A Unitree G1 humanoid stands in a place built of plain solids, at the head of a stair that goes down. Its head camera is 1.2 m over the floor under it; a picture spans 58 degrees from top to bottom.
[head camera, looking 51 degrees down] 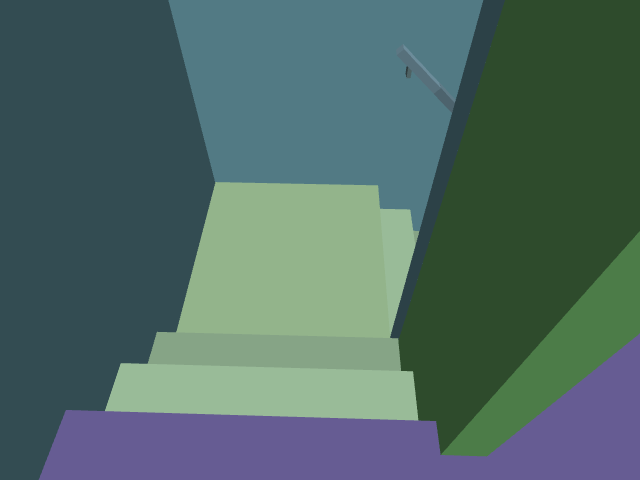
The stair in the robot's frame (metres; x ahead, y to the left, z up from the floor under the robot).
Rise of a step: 0.21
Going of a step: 0.23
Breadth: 1.00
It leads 3 degrees to the right of straight ahead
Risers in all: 3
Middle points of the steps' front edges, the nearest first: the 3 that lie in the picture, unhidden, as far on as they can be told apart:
0.36 0.20 0.00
0.59 0.18 -0.21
0.81 0.18 -0.42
